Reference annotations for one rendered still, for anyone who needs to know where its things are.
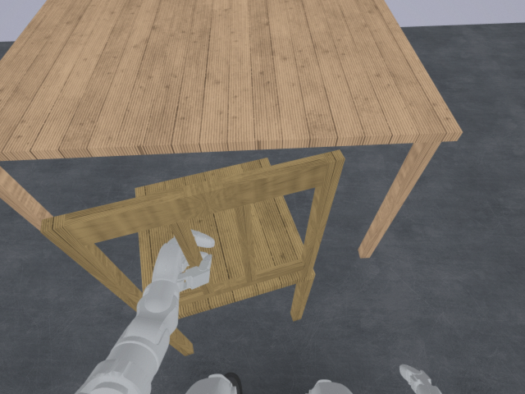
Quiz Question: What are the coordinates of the robot left shin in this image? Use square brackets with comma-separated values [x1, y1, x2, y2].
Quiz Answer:
[209, 373, 231, 383]

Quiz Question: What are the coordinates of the right robot hand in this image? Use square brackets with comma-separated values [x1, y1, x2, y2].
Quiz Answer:
[399, 364, 442, 394]

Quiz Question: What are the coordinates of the robot left thigh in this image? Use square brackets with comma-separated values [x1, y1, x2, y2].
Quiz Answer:
[185, 377, 237, 394]

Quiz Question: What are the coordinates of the table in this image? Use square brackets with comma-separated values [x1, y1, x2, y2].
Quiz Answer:
[0, 0, 463, 259]

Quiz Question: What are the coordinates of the left robot hand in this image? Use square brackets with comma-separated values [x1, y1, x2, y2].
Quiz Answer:
[152, 229, 215, 292]

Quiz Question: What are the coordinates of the chair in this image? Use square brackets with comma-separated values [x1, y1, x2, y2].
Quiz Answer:
[40, 150, 345, 356]

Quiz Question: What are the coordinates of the robot left forearm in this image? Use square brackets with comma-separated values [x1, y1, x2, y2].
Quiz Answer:
[75, 281, 180, 394]

